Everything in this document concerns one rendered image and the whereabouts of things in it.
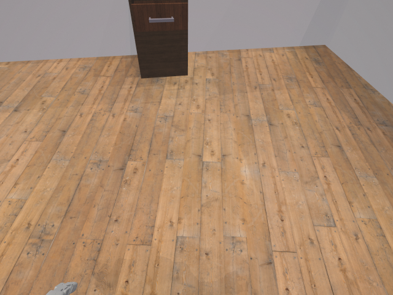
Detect cabinet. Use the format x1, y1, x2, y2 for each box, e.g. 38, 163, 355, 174
128, 0, 188, 79

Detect drawer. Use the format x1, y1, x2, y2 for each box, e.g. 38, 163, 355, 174
131, 1, 188, 32

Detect handle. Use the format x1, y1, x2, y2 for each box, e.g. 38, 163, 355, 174
149, 17, 174, 23

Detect left robot hand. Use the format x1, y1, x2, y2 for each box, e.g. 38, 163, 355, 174
46, 282, 78, 295

